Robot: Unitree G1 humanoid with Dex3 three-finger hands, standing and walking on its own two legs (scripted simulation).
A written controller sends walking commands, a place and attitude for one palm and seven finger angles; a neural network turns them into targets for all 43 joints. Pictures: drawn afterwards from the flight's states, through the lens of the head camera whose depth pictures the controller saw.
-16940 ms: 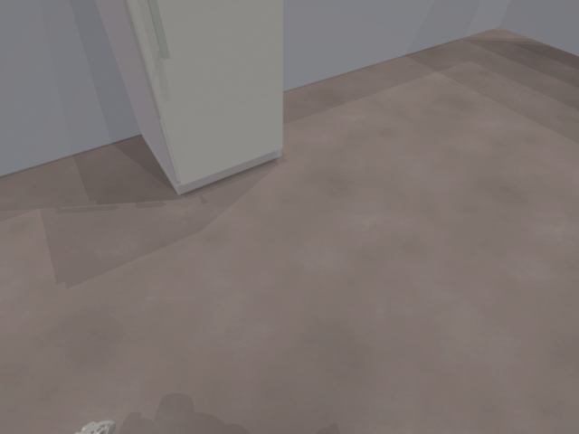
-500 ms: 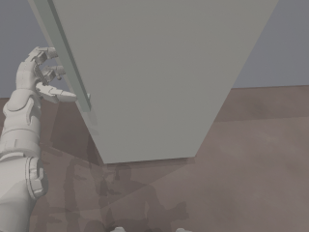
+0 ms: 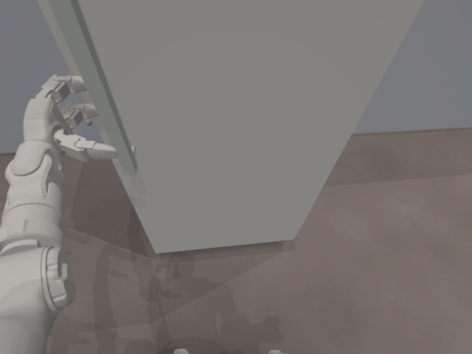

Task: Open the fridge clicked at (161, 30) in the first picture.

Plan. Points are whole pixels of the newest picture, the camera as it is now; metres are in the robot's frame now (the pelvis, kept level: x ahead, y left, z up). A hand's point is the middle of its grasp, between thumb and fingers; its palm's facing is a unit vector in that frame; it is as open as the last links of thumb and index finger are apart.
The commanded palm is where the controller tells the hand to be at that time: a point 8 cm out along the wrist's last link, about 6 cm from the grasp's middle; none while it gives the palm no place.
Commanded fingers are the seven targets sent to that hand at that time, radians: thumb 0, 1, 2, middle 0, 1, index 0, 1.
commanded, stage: slide the fingers in behind the handle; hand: left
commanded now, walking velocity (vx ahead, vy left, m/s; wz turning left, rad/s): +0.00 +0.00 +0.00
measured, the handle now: (96, 67) +0.51 +0.21 +0.20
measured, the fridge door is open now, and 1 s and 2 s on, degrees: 0 0 0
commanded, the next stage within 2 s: grip the handle and tug to test in 1.52 s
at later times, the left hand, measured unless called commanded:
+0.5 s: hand (109, 126) +0.45 +0.19 +0.13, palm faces +0.07 -1.00 +0.01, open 14.0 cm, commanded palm +0.42 +0.25 +0.13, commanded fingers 0.00 -0.50 0.30 -0.30 -1.20 -0.30 -1.20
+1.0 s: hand (121, 124) +0.46 +0.18 +0.13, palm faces +0.08 -1.00 +0.01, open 14.0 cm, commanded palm +0.43 +0.23 +0.13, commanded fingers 0.00 -0.50 0.30 -0.30 -1.20 -0.30 -1.20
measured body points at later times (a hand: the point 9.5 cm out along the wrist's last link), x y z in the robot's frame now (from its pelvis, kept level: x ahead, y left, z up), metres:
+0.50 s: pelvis +0.00 +0.00 +0.00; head +0.05 +0.00 +0.45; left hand +0.44 +0.25 +0.13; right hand +0.09 -0.26 -0.11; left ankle +0.02 +0.11 -0.71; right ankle +0.00 -0.13 -0.71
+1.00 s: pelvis +0.00 -0.02 +0.00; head +0.05 -0.01 +0.45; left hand +0.45 +0.23 +0.13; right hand +0.05 -0.28 -0.11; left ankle +0.02 +0.11 -0.71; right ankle +0.00 -0.13 -0.71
